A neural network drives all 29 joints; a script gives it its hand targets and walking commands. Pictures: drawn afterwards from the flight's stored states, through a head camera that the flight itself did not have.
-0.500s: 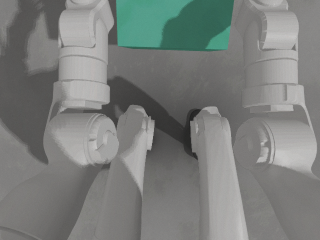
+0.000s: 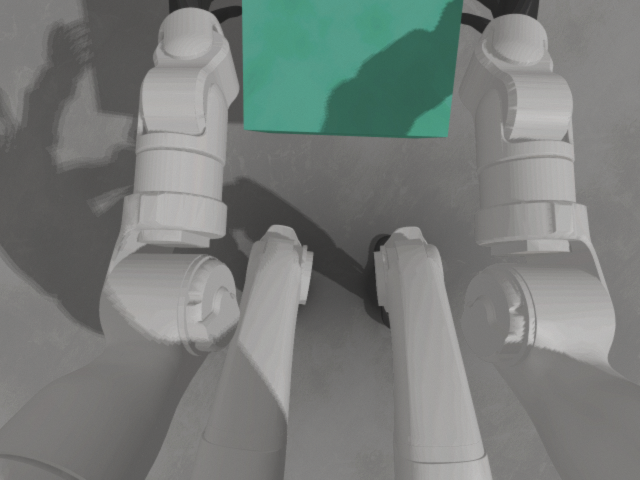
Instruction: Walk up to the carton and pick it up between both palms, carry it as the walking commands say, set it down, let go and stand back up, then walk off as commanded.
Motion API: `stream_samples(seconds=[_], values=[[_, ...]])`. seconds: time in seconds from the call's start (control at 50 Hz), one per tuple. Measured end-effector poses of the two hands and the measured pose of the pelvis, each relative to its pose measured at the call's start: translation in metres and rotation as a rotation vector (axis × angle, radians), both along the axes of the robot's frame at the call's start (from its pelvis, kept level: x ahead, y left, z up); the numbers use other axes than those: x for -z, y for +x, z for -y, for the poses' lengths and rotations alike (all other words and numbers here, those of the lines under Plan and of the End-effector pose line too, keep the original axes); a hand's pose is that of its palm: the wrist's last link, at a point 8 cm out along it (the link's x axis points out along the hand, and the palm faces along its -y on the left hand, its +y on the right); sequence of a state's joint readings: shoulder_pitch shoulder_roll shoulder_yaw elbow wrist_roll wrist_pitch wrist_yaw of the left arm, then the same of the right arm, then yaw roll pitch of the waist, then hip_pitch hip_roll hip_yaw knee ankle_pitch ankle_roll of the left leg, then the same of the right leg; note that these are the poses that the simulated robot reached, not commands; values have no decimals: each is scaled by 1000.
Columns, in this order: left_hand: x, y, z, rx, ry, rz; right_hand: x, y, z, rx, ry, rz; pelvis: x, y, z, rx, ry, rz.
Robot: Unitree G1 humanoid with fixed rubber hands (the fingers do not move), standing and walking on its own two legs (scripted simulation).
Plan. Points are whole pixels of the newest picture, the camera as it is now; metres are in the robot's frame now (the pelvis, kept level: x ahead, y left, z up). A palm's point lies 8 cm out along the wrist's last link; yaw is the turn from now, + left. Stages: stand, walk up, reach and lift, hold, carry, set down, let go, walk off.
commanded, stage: reach and lift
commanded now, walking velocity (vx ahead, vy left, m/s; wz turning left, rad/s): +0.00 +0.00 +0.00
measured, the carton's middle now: (349, 15) +0.58 +0.00 -0.17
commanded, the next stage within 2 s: none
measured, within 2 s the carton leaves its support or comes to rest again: neither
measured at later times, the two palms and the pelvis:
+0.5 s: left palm out of the picture +0.51 +0.14 +0.01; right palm out of the picture +0.51 -0.13 +0.00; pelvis +0.03 +0.00 +0.05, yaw +0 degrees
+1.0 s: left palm out of the picture +0.49 +0.14 +0.10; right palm out of the picture +0.49 -0.14 +0.09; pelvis +0.11 +0.00 +0.15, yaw +0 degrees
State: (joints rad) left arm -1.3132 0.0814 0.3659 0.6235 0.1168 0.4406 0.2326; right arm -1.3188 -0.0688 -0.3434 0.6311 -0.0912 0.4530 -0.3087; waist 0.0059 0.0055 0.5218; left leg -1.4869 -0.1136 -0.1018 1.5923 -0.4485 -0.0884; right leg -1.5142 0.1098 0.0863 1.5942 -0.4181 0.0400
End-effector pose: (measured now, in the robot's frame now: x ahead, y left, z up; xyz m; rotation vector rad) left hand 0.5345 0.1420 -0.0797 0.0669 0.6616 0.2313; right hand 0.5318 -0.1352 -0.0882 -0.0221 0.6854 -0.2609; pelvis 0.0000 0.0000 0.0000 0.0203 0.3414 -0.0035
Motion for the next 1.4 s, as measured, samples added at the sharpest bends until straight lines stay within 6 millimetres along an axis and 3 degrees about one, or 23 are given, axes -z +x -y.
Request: stream_samples(seconds=[0.2,0.42,0.56,0.76,0.9,1.06,1.2,1.4], values=[[-33,-8,1,-8,0,10,-34,-5,0,-2,6,10,-20,0,-2,-1,-7,45],[-71,-20,2,-16,-8,-11,-72,-17,2,-7,0,-11,-45,14,2,-1,1,-3],[-107,-26,-1,5,14,-71,-103,-28,-2,-5,2,-71,-58,45,2,0,5,-158],[-166,-36,1,5,-11,-66,-166,-33,2,-24,-4,-66,-105,85,3,-8,-1,-145],[-176,-39,1,35,-52,-57,-180,-34,9,-62,29,-52,-131,100,5,-6,-5,-130],[-183,-47,0,-9,-37,-60,-185,-46,1,7,22,-52,-151,111,2,4,-4,-147],[-204,-56,-3,-13,-20,-52,-200,-56,-2,7,50,-44,-164,115,-4,2,-7,-119],[-243,-64,6,-3,-51,-39,-244,-59,9,-11,28,-32,-184,119,-4,14,0,-2]])
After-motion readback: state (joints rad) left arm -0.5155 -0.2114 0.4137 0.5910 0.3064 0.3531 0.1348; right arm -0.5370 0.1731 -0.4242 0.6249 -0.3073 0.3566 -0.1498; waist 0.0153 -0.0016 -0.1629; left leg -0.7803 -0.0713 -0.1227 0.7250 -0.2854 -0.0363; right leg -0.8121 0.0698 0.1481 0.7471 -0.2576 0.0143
